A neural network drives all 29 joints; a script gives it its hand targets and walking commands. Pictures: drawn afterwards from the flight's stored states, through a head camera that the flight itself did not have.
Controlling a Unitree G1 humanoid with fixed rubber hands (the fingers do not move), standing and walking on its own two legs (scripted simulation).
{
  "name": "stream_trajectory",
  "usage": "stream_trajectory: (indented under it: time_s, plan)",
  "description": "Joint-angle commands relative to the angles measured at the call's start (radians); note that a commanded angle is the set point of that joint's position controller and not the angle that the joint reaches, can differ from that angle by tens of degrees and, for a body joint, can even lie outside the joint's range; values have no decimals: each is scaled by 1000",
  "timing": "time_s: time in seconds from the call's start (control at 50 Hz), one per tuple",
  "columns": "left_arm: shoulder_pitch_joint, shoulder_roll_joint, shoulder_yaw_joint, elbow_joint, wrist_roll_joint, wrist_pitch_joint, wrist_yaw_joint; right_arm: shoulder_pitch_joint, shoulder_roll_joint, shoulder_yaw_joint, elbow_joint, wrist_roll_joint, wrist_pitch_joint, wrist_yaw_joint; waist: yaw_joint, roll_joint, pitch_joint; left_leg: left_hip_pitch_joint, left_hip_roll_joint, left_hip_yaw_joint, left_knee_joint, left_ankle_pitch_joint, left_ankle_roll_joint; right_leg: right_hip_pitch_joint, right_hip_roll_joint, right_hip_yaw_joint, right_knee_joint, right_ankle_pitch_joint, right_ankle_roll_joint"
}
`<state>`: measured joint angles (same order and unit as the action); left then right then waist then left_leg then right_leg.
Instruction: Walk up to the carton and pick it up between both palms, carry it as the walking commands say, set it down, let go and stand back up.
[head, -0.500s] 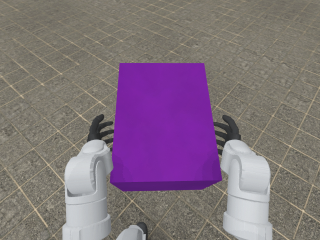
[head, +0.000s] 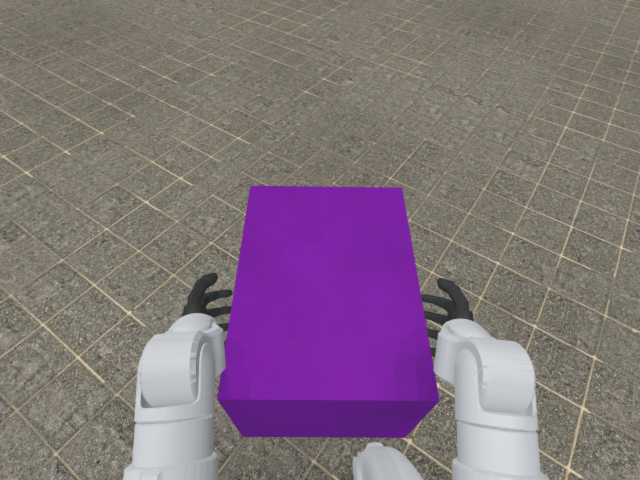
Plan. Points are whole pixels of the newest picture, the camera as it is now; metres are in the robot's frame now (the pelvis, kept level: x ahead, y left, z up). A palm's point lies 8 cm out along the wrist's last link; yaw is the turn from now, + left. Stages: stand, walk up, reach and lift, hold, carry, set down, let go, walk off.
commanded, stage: carry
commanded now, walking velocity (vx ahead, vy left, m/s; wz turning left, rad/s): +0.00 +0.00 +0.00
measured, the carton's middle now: (325, 307) +0.35 +0.00 -0.01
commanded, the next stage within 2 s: none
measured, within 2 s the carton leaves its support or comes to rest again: neither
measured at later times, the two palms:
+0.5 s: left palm out of the picture +0.11 +0.11 +0.09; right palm out of the picture +0.08 -0.18 +0.08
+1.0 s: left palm out of the picture +0.01 +0.16 +0.08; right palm out of the picture +0.02 -0.14 +0.07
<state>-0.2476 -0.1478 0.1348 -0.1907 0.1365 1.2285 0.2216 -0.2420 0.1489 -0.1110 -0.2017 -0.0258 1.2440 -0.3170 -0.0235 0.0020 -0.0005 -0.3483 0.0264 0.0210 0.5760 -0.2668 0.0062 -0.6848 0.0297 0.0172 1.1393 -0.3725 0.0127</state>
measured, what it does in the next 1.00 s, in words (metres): walks backwards: right foot, then left foot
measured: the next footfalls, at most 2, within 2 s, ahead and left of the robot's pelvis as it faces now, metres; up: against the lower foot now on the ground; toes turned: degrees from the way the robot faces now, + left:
right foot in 0.16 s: -0.13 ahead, -0.11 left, +0.00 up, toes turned +15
left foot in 0.48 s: -0.19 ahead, +0.11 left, +0.00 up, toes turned +3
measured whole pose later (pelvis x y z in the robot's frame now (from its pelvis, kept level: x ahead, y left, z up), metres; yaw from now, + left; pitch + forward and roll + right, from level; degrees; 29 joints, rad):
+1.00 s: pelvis -0.27 +0.01 -0.01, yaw +1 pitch +1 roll +2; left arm -0.31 -0.16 0.16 -0.10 0.11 1.23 0.29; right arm -0.29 0.16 -0.18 -0.10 -0.12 1.22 -0.22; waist 0.03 0.00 -0.08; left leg -0.40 0.00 0.09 0.60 -0.29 0.02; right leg -0.49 -0.05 0.02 0.53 -0.12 0.03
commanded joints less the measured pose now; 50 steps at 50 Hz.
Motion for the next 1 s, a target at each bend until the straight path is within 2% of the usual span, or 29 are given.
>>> stream_trajectory:
  time_s: [0.0,0.04,0.06,0.08,0.12,0.14,0.16,0.2,0.22,0.24,0.28,0.32,0.36,0.38,0.42,0.44,0.46,0.5,0.56,0.6,0.72,0.74,0.8,0.82,0.86,0.92,0.94,0.96,0.98]
  plan:
    - [-682,-997,-701,-230,-525,-47,-382,-630,973,638,-155,376,-47,498,10,170,-405,113,207,-116,-195,136,97,194,2,-83,-251,-81,14]
    - [-623,-982,-723,-153,-531,-20,-384,-524,941,609,-90,331,-42,483,8,256,-456,156,211,-192,-204,73,111,267,19,-94,-432,-131,10]
    - [-588,-976,-736,-157,-539,-27,-396,-466,935,618,-82,297,-53,474,25,208,-505,115,223,-173,-164,88,89,415,-8,-64,-579,7,-9]
    - [-535,-986,-717,-94,-542,-11,-409,-436,937,617,-42,269,-46,465,35,103,-484,129,217,-150,-97,239,74,447,-24,-54,-736,69,-11]
    - [-460,-971,-726,-2,-515,-7,-422,-428,904,607,-16,243,-51,454,22,26,-504,65,113,-109,3,268,2,511,-204,172,-752,310,-48]
    - [-491,-969,-703,14,-513,-8,-431,-455,924,608,-6,240,-49,457,22,-180,-500,-68,74,-78,52,32,-22,595,-328,302,-738,470,-90]
    - [-468,-989,-690,41,-490,-16,-443,-475,934,648,-44,254,-47,455,24,-238,-446,-127,12,3,85,-108,-44,550,-385,302,-692,712,-138]
    - [-494,-1023,-663,34,-494,-33,-462,-659,991,720,-146,325,-67,466,40,-235,-369,-101,12,-17,294,-107,-36,406,-340,291,-788,377,-123]
    - [-574,-1017,-677,-47,-507,-40,-455,-690,1000,740,-154,364,-69,475,35,-145,-367,-137,21,-41,326,-108,-31,423,-308,257,-836,204,-91]
    - [-620,-1040,-669,-66,-511,-42,-448,-769,1016,761,-200,403,-70,478,28,-162,-335,-164,13,-38,338,-87,-36,413,-285,247,-852,83,-82]
    - [-613,-1023,-655,-68,-488,-36,-431,-737,998,752,-173,412,-52,485,28,-182,-325,-210,23,-19,266,-119,-38,450,-304,213,-858,1,-74]
    - [-634,-1014,-652,-156,-481,-47,-410,-791,1040,780,-218,469,-52,481,33,-160,-385,-179,4,-8,107,-137,-34,571,-277,221,-811,192,-89]
    - [-584,-977,-595,-95,-447,-34,-401,-681,1021,738,-90,449,-28,481,32,-179,-441,-113,-9,31,33,-171,-52,614,-281,202,-785,238,-95]
    - [-505,-974,-577,-29,-414,-35,-399,-661,1006,755,-110,439,-28,482,20,-247,-480,-18,8,16,-56,-122,-40,588,-263,161,-759,239,-100]
    - [-429,-951,-592,0,-384,-28,-395,-598,983,752,-86,431,-27,489,15,-123,-537,87,15,13,-190,-3,-29,594,-221,103,-702,323,-64]
    - [-400,-936,-578,12,-372,-31,-397,-636,979,755,-119,431,-31,489,20,-153,-553,124,35,-6,-157,-19,-19,583,-214,111,-732,235,-42]
    - [-453,-962,-590,6,-374,-33,-395,-630,985,735,-79,417,-26,496,20,-84,-587,126,69,-47,-175,0,-11,595,-215,129,-701,291,-41]
    - [-453,-952,-632,-7,-377,-37,-396,-584,943,730,-79,393,-41,509,29,50,-480,64,121,-148,-220,-170,25,441,-144,47,-687,45,-15]
    - [-690,-991,-709,-151,-459,-34,-398,-674,989,683,-82,399,-35,513,25,129,-361,-109,138,-129,-298,-368,17,426,-93,14,-582,45,-30]
    - [-708,-998,-693,-118,-475,-29,-408,-659,1014,660,-15,389,-30,511,28,176,-332,-158,161,-129,-309,-401,37,435,-45,-34,-469,91,-38]
    - [-680,-978,-690,-24,-514,0,-425,-578,931,594,36,310,-34,490,32,127,-318,-41,136,-93,-211,-360,31,298,-73,33,-604,21,-47]
    - [-658,-981,-675,5,-515,1,-435,-658,930,611,-22,321,-38,482,35,5,-317,-103,99,-61,-170,-366,17,314,-125,108,-705,-104,-54]
    - [-638,-989,-659,51,-522,9,-451,-621,939,612,5,308,-34,477,31,-45,-337,-3,42,-26,-78,-307,19,212,-144,147,-797,-215,-36]
    - [-639,-992,-656,10,-518,0,-451,-640,942,632,-43,323,-42,482,29,-82,-328,58,-17,63,7,-196,6,188,-140,130,-844,-193,-7]
    - [-678,-1018,-657,-7,-514,-3,-444,-689,984,640,-72,344,-40,479,18,-185,-385,195,-41,98,56,-115,7,136,-166,141,-919,-198,22]
    - [-614,-984,-610,61,-462,-17,-442,-710,948,619,-54,340,-61,482,9,-131,-447,130,-10,15,-115,-241,23,254,-136,77,-800,-200,27]
    - [-633,-953,-605,26,-459,-23,-439,-631,949,612,8,320,-57,478,6,-37,-420,52,24,-31,-139,-310,53,297,-73,-23,-664,-157,37]
    - [-569,-918,-540,143,-407,-25,-445,-586,925,578,117,277,-58,476,17,37,-398,-116,120,-159,-199,-436,86,359,-63,0,-518,-178,13]
    - [-637,-976,-622,-43,-470,-37,-437,-675,981,663,-53,350,-60,483,23,69,-423,-187,163,-185,-256,-420,93,455,-33,-61,-355,-32,3]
